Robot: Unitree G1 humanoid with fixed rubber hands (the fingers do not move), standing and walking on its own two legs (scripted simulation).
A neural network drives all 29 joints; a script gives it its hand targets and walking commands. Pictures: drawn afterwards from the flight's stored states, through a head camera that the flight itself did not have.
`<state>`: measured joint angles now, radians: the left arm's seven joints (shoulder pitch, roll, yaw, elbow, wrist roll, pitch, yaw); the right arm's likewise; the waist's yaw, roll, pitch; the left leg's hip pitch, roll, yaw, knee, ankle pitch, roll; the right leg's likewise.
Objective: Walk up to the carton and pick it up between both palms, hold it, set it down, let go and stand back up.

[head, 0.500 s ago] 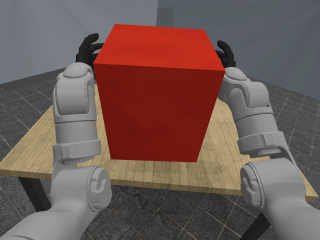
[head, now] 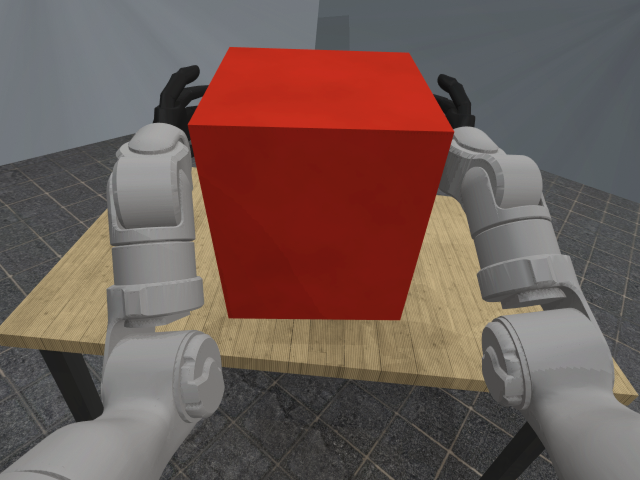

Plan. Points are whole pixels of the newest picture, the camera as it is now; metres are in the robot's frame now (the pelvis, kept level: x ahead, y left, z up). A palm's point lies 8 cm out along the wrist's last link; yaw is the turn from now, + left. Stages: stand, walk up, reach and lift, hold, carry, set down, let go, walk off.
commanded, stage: hold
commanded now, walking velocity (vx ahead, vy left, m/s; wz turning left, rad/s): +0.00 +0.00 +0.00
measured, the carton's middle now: (317, 187) +0.37 +0.00 +0.25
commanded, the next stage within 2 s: set down in 1.38 s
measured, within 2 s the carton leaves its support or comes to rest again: neither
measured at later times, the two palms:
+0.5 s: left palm (179, 136) +0.36 +0.16 +0.31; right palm (454, 146) +0.37 -0.15 +0.32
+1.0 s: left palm (179, 140) +0.36 +0.16 +0.30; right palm (453, 146) +0.37 -0.15 +0.31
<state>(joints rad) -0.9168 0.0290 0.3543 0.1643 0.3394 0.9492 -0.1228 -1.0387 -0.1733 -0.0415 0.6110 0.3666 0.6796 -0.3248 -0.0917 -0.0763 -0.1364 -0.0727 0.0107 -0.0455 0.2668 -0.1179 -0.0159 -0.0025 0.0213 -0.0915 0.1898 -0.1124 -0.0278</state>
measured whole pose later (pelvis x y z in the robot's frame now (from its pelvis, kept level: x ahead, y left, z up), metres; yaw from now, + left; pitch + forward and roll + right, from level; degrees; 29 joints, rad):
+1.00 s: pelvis +0.00 +0.00 +0.00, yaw +0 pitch -4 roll -1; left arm -0.92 0.03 0.36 0.18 0.34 0.94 -0.12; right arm -1.03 -0.17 -0.04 0.62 0.36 0.67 -0.32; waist -0.09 -0.08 -0.14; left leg -0.08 0.01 -0.05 0.27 -0.12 -0.02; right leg -0.02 0.03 -0.09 0.19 -0.12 -0.03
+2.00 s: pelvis +0.02 +0.00 +0.00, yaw +2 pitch -6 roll -1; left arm -0.74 -0.01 0.28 -0.01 0.31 0.67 -0.10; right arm -0.74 -0.04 -0.09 0.43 0.15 0.29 -0.24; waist -0.11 -0.14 0.05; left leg -0.02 0.00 -0.09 0.27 -0.15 -0.02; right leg 0.10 0.02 -0.13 0.12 -0.12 -0.03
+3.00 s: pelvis +0.03 +0.00 +0.00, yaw +2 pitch -4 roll +0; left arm -0.76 -0.04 0.32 0.33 0.31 0.48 -0.07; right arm -0.78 -0.04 -0.20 0.67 0.01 0.14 -0.17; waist -0.11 -0.09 0.02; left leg -0.03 0.00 -0.08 0.25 -0.14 -0.01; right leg 0.06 0.01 -0.13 0.16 -0.15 -0.02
